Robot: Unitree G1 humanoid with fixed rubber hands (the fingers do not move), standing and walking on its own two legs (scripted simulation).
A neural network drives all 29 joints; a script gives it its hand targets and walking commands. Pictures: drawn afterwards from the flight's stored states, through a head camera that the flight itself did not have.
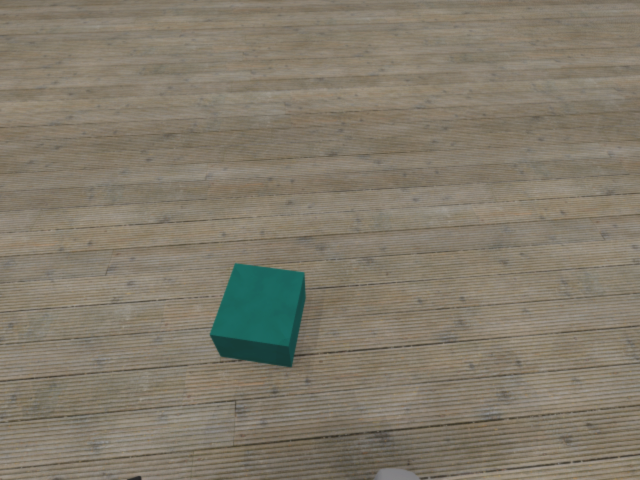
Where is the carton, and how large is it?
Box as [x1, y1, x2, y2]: [210, 263, 305, 366]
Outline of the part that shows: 235,263 210,332 210,335 220,355 291,366 305,298 303,272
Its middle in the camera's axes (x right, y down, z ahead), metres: -0.20 +0.26 +1.27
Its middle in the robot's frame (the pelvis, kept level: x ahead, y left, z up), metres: +0.67 +0.17 -0.68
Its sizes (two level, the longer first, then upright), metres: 0.259 0.237 0.168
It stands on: the floor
